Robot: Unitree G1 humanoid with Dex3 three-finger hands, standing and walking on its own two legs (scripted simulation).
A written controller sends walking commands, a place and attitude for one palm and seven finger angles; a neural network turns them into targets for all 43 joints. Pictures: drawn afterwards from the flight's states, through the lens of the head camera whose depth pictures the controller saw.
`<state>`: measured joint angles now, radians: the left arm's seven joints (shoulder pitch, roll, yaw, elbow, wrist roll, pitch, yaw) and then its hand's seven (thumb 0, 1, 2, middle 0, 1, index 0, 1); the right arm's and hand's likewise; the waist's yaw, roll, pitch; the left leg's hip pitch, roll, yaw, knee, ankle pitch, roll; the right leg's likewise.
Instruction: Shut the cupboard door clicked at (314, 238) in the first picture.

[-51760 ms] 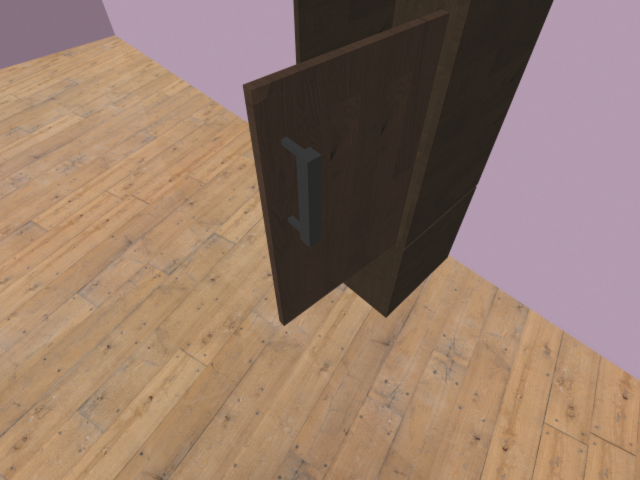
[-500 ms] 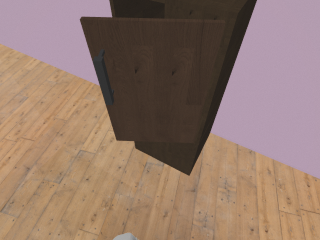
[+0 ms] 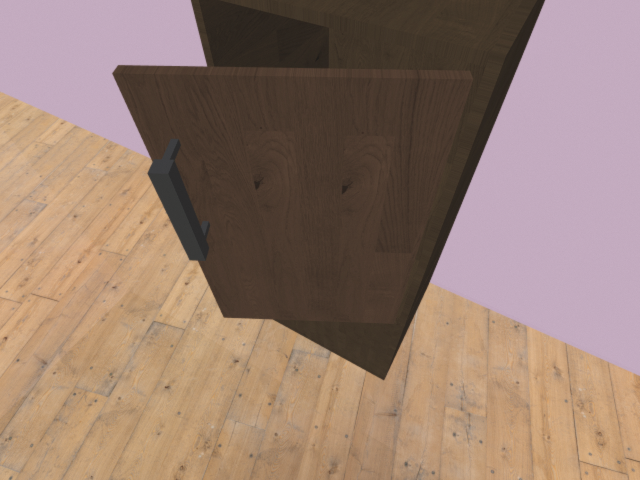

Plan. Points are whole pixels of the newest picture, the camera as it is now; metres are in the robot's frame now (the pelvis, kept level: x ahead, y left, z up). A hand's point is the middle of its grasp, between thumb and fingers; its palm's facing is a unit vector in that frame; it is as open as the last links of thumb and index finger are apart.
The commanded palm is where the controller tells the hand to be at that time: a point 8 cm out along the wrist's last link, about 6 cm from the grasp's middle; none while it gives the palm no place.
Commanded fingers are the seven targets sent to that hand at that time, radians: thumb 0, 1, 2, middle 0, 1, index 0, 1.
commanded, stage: come to a stop and stand still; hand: left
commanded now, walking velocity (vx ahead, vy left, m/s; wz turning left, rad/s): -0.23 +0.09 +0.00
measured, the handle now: (187, 203) +0.45 +0.21 +0.08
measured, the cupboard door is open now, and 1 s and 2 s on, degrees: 27 27 27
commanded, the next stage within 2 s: look again from close up in 1.02 s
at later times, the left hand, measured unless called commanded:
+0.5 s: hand out of the picture +0.04 +0.22 -0.17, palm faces -0.01 -0.98 -0.22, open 7.4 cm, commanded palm none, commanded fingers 0.00 0.90 0.90 -0.20 -0.30 -0.20 -0.30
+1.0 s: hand out of the picture -0.04 +0.14 -0.17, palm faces +0.01 -0.99 -0.16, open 7.3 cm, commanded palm none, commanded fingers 0.00 0.90 0.90 -0.20 -0.30 -0.20 -0.30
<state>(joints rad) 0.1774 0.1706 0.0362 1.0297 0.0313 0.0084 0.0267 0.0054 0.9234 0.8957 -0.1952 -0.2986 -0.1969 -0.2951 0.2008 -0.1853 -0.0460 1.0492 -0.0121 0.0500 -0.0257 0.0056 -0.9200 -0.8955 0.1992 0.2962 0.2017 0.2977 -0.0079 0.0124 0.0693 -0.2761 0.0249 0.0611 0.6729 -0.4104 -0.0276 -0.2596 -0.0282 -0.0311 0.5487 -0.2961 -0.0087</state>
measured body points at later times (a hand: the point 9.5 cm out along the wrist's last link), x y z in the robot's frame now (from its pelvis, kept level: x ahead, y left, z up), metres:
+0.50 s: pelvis -0.02 +0.03 +0.01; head +0.03 +0.04 +0.46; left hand +0.05 +0.27 -0.15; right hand +0.03 -0.21 -0.14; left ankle -0.01 +0.12 -0.73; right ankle -0.06 -0.12 -0.71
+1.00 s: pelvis -0.03 -0.01 +0.01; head -0.01 -0.01 +0.46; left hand -0.04 +0.20 -0.15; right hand -0.07 -0.23 -0.15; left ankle -0.01 +0.12 -0.73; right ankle -0.06 -0.12 -0.73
